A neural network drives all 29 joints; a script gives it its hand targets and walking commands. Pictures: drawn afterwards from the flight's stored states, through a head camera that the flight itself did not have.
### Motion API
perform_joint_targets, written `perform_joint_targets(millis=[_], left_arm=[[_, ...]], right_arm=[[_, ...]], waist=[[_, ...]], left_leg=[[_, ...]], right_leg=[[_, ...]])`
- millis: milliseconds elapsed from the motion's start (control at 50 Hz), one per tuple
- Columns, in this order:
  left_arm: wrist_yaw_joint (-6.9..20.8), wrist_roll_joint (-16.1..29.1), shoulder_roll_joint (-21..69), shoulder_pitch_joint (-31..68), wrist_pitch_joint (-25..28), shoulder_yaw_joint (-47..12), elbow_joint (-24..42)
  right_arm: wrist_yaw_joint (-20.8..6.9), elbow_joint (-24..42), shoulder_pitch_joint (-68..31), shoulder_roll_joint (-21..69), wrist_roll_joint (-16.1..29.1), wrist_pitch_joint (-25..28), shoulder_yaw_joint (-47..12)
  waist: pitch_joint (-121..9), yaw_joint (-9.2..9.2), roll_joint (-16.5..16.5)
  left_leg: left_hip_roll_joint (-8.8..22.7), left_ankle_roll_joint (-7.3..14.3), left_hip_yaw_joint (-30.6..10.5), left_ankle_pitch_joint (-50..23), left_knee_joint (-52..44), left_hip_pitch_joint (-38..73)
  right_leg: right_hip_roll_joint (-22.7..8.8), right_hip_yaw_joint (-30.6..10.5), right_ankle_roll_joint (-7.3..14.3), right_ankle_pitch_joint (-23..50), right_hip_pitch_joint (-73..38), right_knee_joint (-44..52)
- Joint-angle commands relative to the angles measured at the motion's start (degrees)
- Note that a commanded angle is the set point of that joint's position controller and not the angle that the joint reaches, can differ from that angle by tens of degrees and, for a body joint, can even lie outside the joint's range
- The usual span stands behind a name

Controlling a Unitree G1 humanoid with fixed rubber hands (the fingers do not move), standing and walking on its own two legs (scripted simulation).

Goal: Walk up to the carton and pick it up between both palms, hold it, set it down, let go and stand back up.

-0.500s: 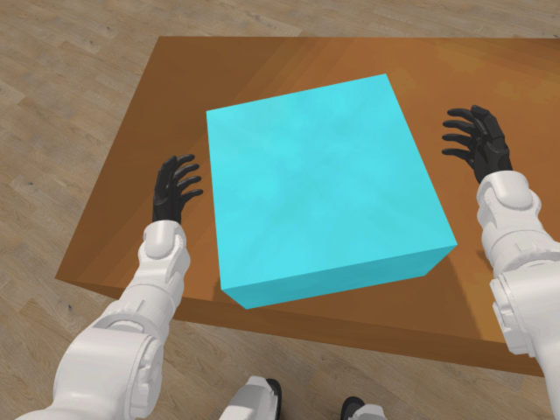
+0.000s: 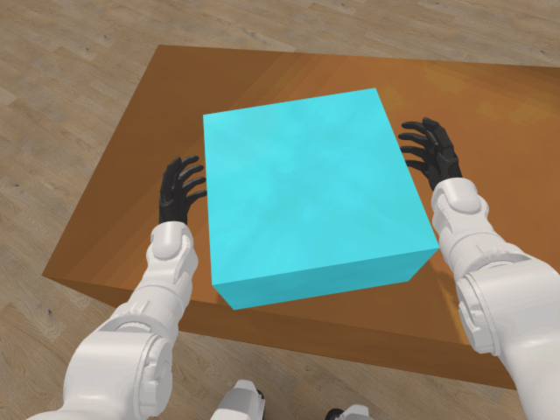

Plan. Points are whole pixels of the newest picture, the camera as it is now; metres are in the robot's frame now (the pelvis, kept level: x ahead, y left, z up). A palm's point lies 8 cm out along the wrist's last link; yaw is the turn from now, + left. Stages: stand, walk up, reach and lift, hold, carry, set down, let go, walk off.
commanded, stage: reach and lift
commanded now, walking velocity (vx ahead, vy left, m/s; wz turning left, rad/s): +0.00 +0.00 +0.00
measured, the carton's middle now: (305, 197) +0.48 +0.06 -0.06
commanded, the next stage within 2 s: none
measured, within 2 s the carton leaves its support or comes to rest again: neither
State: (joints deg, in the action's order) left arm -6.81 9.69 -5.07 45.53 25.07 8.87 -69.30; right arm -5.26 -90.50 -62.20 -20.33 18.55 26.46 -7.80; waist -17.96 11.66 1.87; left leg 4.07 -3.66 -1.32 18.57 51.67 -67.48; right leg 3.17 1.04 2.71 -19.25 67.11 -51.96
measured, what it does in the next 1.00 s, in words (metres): stands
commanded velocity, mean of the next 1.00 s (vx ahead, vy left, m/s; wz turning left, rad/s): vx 0.00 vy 0.00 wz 0.00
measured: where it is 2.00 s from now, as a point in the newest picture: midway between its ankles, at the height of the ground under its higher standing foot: outside the picture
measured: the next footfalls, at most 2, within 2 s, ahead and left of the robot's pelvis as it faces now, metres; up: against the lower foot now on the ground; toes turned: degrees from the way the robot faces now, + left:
none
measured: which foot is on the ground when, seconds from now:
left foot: down 0.00-1.00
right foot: down 0.00-1.00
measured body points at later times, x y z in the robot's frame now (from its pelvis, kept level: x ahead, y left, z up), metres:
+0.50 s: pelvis +0.00 +0.01 +0.01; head +0.16 -0.01 +0.43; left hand +0.39 +0.24 +0.00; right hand +0.51 -0.13 +0.02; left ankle +0.03 +0.16 -0.67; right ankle +0.02 -0.09 -0.67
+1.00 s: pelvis +0.02 +0.01 +0.03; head +0.19 +0.00 +0.45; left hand +0.38 +0.24 -0.01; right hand +0.51 -0.13 +0.02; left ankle +0.03 +0.16 -0.67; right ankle +0.02 -0.09 -0.67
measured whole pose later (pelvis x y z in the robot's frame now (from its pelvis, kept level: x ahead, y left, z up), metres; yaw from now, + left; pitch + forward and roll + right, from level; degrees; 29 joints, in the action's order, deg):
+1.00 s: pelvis +0.02 +0.01 +0.03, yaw +0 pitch +34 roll -1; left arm -6.8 -2.1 0.1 37.4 38.6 23.8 -69.5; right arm -4.3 -93.2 -59.8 -17.5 -7.3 37.4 14.6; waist -14.6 8.7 0.0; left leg 3.6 -2.0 0.8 13.9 38.7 -59.0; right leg 2.3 0.0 1.4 -14.0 58.3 -38.1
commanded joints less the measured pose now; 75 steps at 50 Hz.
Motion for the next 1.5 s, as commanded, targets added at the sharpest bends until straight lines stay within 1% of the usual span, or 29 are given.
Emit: perform_joint_targets(millis=[0, 140, 320, 340, 360, 380, 400, 420, 460, 480, 540, 580, 600, 620, 680, 700, 720, 740, 800, 860, 880, 900, 920, 980, 1060, 1140, 1220, 1320, 1480], left_arm=[[0.04, -2.30, -3.31, 15.26, 1.59, -0.78, 6.60], [-0.81, -2.59, -1.40, 15.13, 2.05, -1.03, 8.28], [0.02, -4.13, 2.46, 14.64, 2.97, -0.33, 8.12], [0.02, -5.31, 3.61, 11.77, 3.25, 0.74, 9.12], [0.60, -6.82, 3.69, 10.69, 2.96, 1.23, 7.80], [0.84, -7.37, 3.71, 10.74, 3.09, 1.80, 8.41], [1.42, -8.19, 6.20, 12.21, 3.12, 1.02, 8.10], [1.95, -8.74, 7.37, 12.12, 3.16, 0.93, 7.68], [3.62, -10.27, 13.78, 13.49, 3.77, -0.24, 7.65], [5.00, -11.22, 17.16, 14.37, 4.57, -0.49, 7.75], [7.36, -13.98, 21.59, 15.19, 7.11, -0.59, 6.20], [7.76, -15.16, 22.92, 15.33, 8.47, 0.26, 6.10], [7.91, -15.51, 23.19, 14.98, 9.09, 0.76, 5.17], [8.10, -16.02, 23.58, 14.45, 9.57, 0.90, 4.27], [7.94, -16.86, 23.31, 13.60, 10.64, 1.91, 3.25], [7.98, -17.64, 23.02, 13.06, 10.48, 2.74, 1.73], [7.80, -17.18, 22.75, 13.16, 10.92, 2.91, 2.45], [7.81, -17.53, 22.70, 12.71, 10.93, 3.08, 1.45], [7.51, -17.69, 22.80, 11.37, 11.95, 2.36, 1.40], [7.28, -17.78, 23.55, 10.52, 12.66, 1.16, 0.36], [7.51, -18.62, 23.49, 17.09, 12.44, 1.55, 2.84], [7.50, -19.58, 24.31, 15.68, 12.22, 1.97, 2.63], [7.51, -19.82, 24.20, 15.58, 12.18, 1.95, 2.59], [7.50, -20.40, 26.13, 13.69, 12.54, 0.98, 1.96], [6.51, -20.46, 26.94, 12.70, 13.36, -0.33, 1.78], [5.78, -20.47, 27.42, 12.05, 13.37, -1.63, 1.63], [5.56, -19.97, 27.82, 12.05, 13.31, -2.35, 1.53], [5.93, -19.00, 27.52, 12.71, 13.48, -2.22, 1.09], [7.64, -16.20, 26.86, 14.13, 14.23, -4.64, 0.49]], right_arm=[[-0.30, 5.32, -21.50, -4.67, -0.86, 2.59, 1.00], [-0.56, 6.16, -21.78, -3.84, -2.41, 2.75, 2.21], [-1.00, 6.20, -21.99, 0.00, -5.76, 3.22, 3.82], [-1.80, 10.45, -21.26, 1.05, -5.45, 4.50, 1.79], [-1.94, 9.45, -20.28, 1.68, -6.23, 4.55, 2.34], [-2.03, 10.07, -20.05, 2.19, -6.66, 4.79, 2.79], [-2.20, 9.45, -20.44, 4.53, -8.03, 4.78, 3.89], [-2.54, 8.95, -20.42, 5.80, -9.27, 4.92, 4.02], [-4.15, 6.49, -20.51, 11.95, -13.83, 5.71, 5.60], [-4.82, 7.46, -21.12, 16.98, -16.85, 6.55, 6.12], [-6.10, 3.81, -18.59, 21.97, -24.14, 8.99, 10.34], [-6.46, 2.41, -18.04, 24.65, -26.02, 9.90, 11.53], [-6.47, 2.60, -18.30, 25.67, -27.17, 10.49, 11.96], [-6.48, 0.81, -16.80, 26.70, -28.09, 10.67, 12.73], [-6.49, -0.46, -15.36, 27.57, -30.45, 10.92, 14.57], [-6.65, -2.54, -14.20, 28.04, -30.95, 10.29, 14.79], [-6.73, -1.52, -14.00, 28.21, -31.33, 10.42, 14.90], [-6.73, -2.44, -13.84, 28.37, -31.76, 10.35, 15.31], [-6.83, -1.44, -12.73, 29.67, -31.42, 11.07, 14.14], [-7.08, -3.90, -10.83, 29.25, -31.56, 11.39, 14.55], [-6.30, -3.31, -12.22, 29.59, -34.19, 11.18, 16.56], [-6.26, -4.00, -11.52, 30.98, -34.65, 11.23, 16.86], [-6.27, -4.18, -11.48, 30.71, -34.56, 11.38, 16.83], [-6.59, -5.55, -9.63, 32.53, -34.33, 12.14, 16.00], [-6.69, -6.14, -7.90, 33.14, -34.40, 12.70, 15.74], [-6.98, -7.14, -6.60, 32.73, -33.53, 12.58, 15.43], [-7.04, -7.73, -6.05, 32.66, -32.92, 12.35, 15.02], [-6.70, -8.23, -6.43, 33.02, -32.78, 12.38, 14.50], [-5.43, -8.77, -6.74, 34.70, -31.34, 13.40, 11.84]], waist=[[-40.19, 0.08, 5.06], [-41.38, -0.10, 4.97], [-40.69, -0.37, 6.60], [-43.11, 3.76, 4.55], [-41.57, 2.81, 5.35], [-41.86, 3.41, 4.90], [-40.70, 2.36, 4.36], [-39.61, 2.39, 4.83], [-37.45, 0.75, 6.35], [-37.66, 0.62, 7.35], [-36.13, -1.14, 7.20], [-34.68, -0.80, 6.58], [-34.55, -0.68, 7.61], [-33.11, -1.30, 7.63], [-33.01, -1.56, 6.94], [-30.51, -1.36, 7.17], [-31.75, -0.89, 7.47], [-30.30, -1.40, 7.32], [-31.21, -0.15, 5.33], [-30.15, -0.36, 3.27], [-27.99, -5.20, 6.35], [-26.51, -3.57, 5.36], [-25.93, -4.27, 5.56], [-26.39, -3.05, 4.29], [-28.23, -2.33, 1.31], [-26.99, -2.08, -0.53], [-26.72, -2.32, -0.09], [-26.82, -2.62, 1.59], [-30.25, -4.17, 2.51]], left_leg=[[-3.62, -0.10, 7.87, -23.06, -2.25, 17.77], [-3.36, -0.30, 7.33, -24.86, -2.51, 21.28], [-3.36, 0.34, 7.37, -26.36, -3.06, 21.58], [-2.66, 0.01, 7.01, -32.25, -2.63, 24.45], [-2.66, 0.06, 7.15, -32.82, -2.49, 25.72], [-2.75, 0.24, 7.25, -32.79, -2.95, 25.21], [-2.61, 0.16, 7.05, -31.76, -3.77, 25.70], [-2.56, 0.25, 7.16, -32.02, -4.18, 25.81], [-2.44, 0.59, 6.94, -30.03, -5.40, 26.92], [-2.71, 1.15, 7.22, -28.67, -6.03, 26.35], [-2.93, 1.83, 7.89, -26.09, -7.76, 25.03], [-2.94, 2.25, 8.04, -26.64, -8.95, 25.38], [-3.03, 2.65, 8.28, -26.59, -9.01, 24.93], [-3.11, 2.76, 8.13, -25.82, -9.82, 24.75], [-3.48, 3.28, 8.33, -23.03, -11.84, 23.14], [-3.39, 3.67, 8.42, -21.96, -12.37, 23.12], [-3.60, 3.89, 8.78, -21.37, -12.72, 22.31], [-3.72, 4.08, 8.73, -20.71, -12.79, 21.66], [-3.77, 3.69, 8.70, -23.30, -12.35, 22.03], [-3.42, 3.19, 8.21, -25.16, -12.45, 24.98], [-3.42, 3.42, 8.90, -21.61, -12.79, 22.55], [-3.45, 3.29, 9.07, -20.45, -13.48, 21.92], [-3.33, 3.29, 8.73, -20.61, -13.68, 21.79], [-3.29, 3.35, 8.85, -22.22, -13.78, 22.55], [-3.11, 2.39, 8.42, -27.36, -12.66, 27.56], [-2.96, 1.81, 7.65, -30.54, -11.68, 32.98], [-2.90, 1.93, 7.34, -31.12, -11.40, 34.02], [-3.07, 2.45, 7.72, -29.37, -11.55, 30.42], [-3.56, 2.78, 8.01, -25.80, -11.56, 23.19]], right_leg=[[0.77, 0.08, -4.07, 20.29, -32.05, 6.00], [1.31, 1.08, -3.69, 18.99, -30.11, 6.94], [1.13, 1.04, -3.74, 21.51, -31.53, 7.44], [1.40, 0.65, -3.50, 25.03, -31.72, 8.09], [1.58, 0.71, -3.64, 25.76, -31.74, 8.63], [1.33, 0.57, -3.66, 25.68, -32.15, 8.77], [1.13, 0.63, -3.46, 24.45, -31.04, 9.47], [1.05, 0.82, -3.42, 25.09, -31.54, 9.87], [0.84, 1.74, -3.34, 23.38, -29.51, 11.21], [0.31, 1.96, -3.78, 24.17, -30.42, 11.88], [-0.61, 1.84, -3.99, 25.06, -31.72, 12.60], [-0.87, 1.73, -4.23, 25.19, -32.69, 13.64], [-0.90, 1.64, -4.42, 25.97, -32.94, 13.80], [-1.02, 1.60, -4.40, 25.64, -33.84, 14.37], [-1.43, 1.27, -4.42, 23.89, -35.20, 15.57], [-1.49, 0.95, -4.20, 22.41, -34.95, 16.04], [-1.73, 0.73, -4.38, 21.72, -35.54, 16.41], [-1.78, 0.52, -4.18, 21.32, -35.29, 16.57], [-1.65, 0.61, -3.95, 23.46, -35.83, 16.47], [-1.19, 1.13, -3.15, 21.39, -31.81, 17.59], [-1.52, 0.19, -3.10, 22.66, -34.14, 17.01], [-2.04, -0.10, -2.87, 22.86, -35.60, 16.52], [-2.03, 0.15, -2.98, 23.28, -35.65, 16.38], [-2.06, 0.21, -2.45, 23.69, -34.13, 16.44], [-1.19, 1.49, -1.71, 23.76, -29.61, 16.62], [-0.34, 2.34, -0.86, 20.67, -23.76, 17.65], [-0.14, 2.33, -0.66, 19.33, -22.16, 18.14], [-0.61, 1.71, -1.10, 20.65, -25.27, 17.60], [-1.42, 0.73, -2.63, 30.22, -35.61, 15.36]])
